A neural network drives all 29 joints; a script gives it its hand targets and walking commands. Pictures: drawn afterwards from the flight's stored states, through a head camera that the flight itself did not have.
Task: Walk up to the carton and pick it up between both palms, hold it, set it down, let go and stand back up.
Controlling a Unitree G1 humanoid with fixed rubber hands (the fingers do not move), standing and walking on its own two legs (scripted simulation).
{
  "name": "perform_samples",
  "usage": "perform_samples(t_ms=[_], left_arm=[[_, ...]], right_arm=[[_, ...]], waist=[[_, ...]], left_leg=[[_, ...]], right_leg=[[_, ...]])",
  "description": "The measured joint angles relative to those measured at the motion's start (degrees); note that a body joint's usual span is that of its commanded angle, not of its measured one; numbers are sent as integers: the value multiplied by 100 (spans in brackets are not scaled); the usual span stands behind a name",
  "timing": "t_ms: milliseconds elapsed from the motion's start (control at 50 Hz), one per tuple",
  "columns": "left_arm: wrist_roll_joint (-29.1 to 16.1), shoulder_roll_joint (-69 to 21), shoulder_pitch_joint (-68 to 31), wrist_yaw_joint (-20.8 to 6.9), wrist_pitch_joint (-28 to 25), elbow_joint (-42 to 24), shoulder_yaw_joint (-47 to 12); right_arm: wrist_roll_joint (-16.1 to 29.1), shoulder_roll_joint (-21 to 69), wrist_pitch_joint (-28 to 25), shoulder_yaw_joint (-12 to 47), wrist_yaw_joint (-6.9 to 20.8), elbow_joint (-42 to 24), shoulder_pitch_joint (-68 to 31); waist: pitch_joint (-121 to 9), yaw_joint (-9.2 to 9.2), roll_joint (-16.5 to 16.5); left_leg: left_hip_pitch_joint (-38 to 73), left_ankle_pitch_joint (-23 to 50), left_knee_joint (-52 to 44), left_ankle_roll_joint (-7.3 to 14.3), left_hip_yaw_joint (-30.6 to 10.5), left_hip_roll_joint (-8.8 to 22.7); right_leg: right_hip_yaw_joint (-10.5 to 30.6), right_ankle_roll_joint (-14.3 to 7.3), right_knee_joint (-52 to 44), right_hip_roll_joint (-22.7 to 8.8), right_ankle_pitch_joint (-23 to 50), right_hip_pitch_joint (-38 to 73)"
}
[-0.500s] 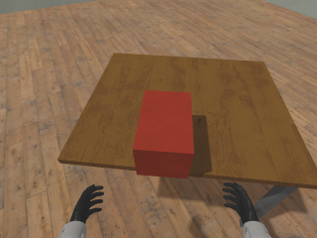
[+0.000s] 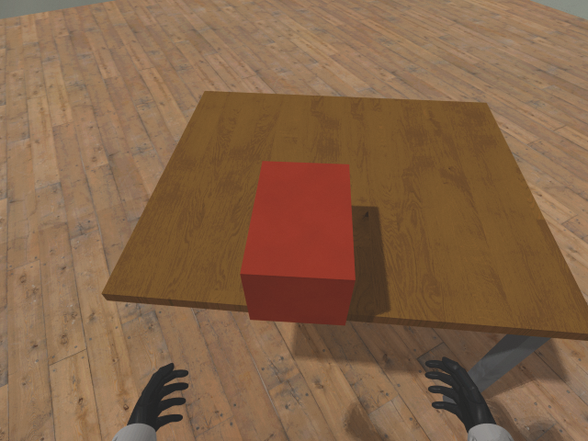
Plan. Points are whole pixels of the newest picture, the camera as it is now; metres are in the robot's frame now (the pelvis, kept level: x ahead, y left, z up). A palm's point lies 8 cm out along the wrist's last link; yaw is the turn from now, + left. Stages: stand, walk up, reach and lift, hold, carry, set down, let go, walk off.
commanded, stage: let go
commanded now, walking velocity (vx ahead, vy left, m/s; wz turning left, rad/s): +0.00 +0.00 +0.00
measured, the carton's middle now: (301, 238) +0.46 +0.01 -0.06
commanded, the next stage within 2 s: stand in 0.44 s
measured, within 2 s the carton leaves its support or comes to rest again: neither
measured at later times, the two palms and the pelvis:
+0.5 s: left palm (142, 427) +0.16 +0.23 -0.07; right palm (487, 434) +0.14 -0.24 -0.09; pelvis -0.01 +0.00 +0.00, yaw +1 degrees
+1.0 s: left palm out of the picture +0.03 +0.26 -0.12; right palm out of the picture +0.12 -0.23 -0.12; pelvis -0.01 -0.01 -0.01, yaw +8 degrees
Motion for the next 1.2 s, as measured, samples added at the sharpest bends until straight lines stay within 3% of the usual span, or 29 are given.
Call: perform_samples(t_ms=[440, 540, 640, 1200], left_arm=[[46, -14, -84, 49, 90, 14, -53], [199, 113, -77, 42, -400, 222, 80], [185, 239, 143, 90, -490, 474, 183], [124, 191, 757, 145, -588, 1426, 179]], right_arm=[[-64, -106, 27, -75, 80, 1, -33], [-60, -238, 903, -121, 55, -10, 228], [-107, -313, 1160, -175, 126, 49, 515], [-90, -222, 1141, -24, -57, 149, 688]], waist=[[19, -31, 11], [-238, -56, 30], [-364, -17, 30], [-518, 96, 80]], left_leg=[[-68, -15, 115, -15, -2, 4], [-670, -96, 505, -10, -242, -50], [-1045, -174, 784, -14, -425, -125], [-1272, -226, 931, -23, -835, -277]], right_leg=[[3, -23, 205, -1, -63, -112], [-228, 7, 530, -73, -205, -578], [-404, -5, 817, -155, -360, -878], [-814, -25, 927, -289, -554, -910]])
